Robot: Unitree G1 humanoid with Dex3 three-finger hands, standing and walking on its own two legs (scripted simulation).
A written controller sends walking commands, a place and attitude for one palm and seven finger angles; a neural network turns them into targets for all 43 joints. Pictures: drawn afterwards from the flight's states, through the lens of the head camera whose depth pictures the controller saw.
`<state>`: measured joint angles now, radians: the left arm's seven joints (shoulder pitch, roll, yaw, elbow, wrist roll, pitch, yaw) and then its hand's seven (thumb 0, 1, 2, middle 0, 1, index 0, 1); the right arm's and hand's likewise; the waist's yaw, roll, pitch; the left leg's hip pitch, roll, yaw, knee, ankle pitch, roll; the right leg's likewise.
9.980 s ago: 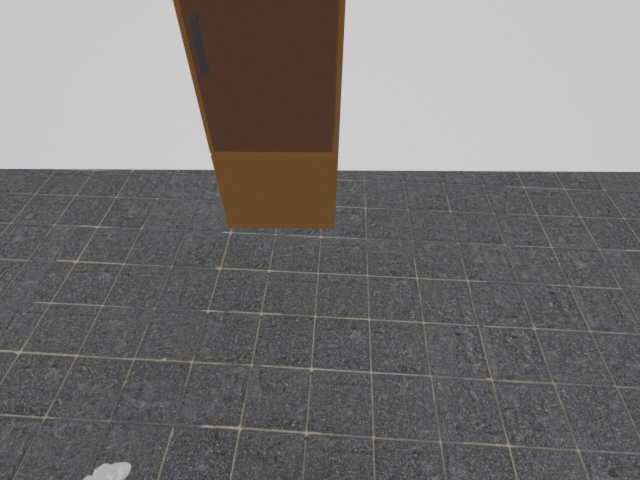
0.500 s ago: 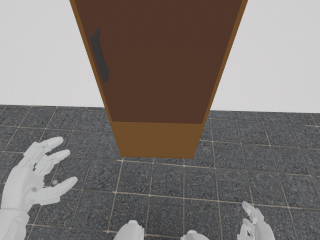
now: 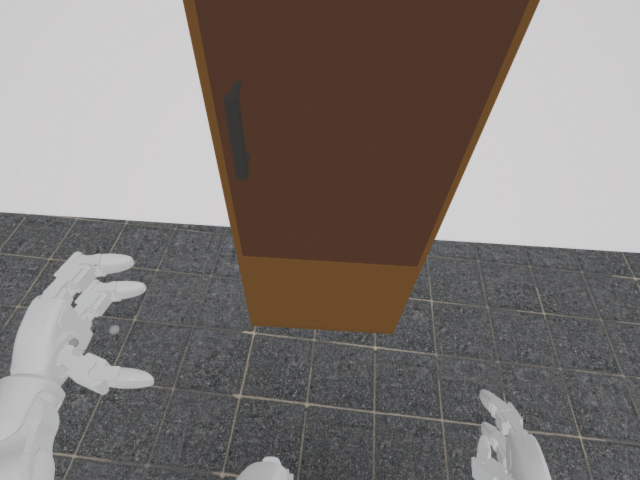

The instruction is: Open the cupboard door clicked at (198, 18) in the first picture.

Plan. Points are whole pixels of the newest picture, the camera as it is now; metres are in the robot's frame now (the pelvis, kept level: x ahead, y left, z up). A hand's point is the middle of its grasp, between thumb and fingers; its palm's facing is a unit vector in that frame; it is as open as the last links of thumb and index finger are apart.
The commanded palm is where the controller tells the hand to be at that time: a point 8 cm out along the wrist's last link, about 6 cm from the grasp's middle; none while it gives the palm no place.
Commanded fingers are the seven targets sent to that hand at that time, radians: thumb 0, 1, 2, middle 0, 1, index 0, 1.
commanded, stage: raise the hand with hooked fingers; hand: left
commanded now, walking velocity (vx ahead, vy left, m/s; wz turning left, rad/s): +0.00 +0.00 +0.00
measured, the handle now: (239, 133) +0.61 +0.18 +0.08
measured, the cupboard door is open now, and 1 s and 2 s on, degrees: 0 0 0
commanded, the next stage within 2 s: move the hooked fingers beside the handle in 0.86 s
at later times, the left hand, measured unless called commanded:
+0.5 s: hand (106, 279) +0.30 +0.27 +0.10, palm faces +0.04 -1.00 -0.02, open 14.0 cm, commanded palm +0.27 +0.31 +0.10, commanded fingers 0.00 -0.50 0.30 -0.30 -1.20 -0.30 -1.20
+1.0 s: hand (120, 289) +0.29 +0.25 +0.10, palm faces +0.05 -1.00 -0.02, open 14.0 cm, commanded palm +0.27 +0.29 +0.10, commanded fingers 0.00 -0.50 0.30 -0.30 -1.20 -0.30 -1.20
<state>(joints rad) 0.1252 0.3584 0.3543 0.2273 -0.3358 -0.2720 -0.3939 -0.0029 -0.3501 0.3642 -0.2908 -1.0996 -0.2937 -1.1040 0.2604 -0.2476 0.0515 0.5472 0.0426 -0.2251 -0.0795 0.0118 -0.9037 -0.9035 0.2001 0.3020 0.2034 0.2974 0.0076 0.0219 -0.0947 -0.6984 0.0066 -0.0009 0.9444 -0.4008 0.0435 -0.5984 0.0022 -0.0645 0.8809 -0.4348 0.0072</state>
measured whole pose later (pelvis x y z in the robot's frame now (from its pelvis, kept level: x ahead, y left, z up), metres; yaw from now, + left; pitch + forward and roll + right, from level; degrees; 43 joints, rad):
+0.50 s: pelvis +0.01 -0.01 +0.01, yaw +0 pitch +7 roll -2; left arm -0.06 0.43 0.43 0.40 -0.35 -0.19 -0.48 -0.01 -0.50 0.30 -0.30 -1.20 -0.30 -1.20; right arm 0.30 -0.27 0.05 0.56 0.05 -0.18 -0.10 0.01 -0.90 -0.90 0.20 0.30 0.20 0.30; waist 0.00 0.02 -0.08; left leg -0.60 0.01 0.01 0.84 -0.37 0.03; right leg -0.51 0.01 -0.06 0.78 -0.40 0.00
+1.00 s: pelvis +0.00 -0.02 +0.01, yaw +0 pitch +7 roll -2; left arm -0.07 0.40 0.42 0.43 -0.35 -0.23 -0.48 -0.01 -0.50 0.30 -0.30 -1.20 -0.30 -1.20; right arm 0.28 -0.27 0.05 0.56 0.05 -0.17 -0.10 0.01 -0.90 -0.90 0.20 0.30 0.20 0.30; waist 0.01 0.03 -0.08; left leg -0.60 0.02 0.00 0.84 -0.36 0.01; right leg -0.52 0.02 -0.06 0.80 -0.40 -0.02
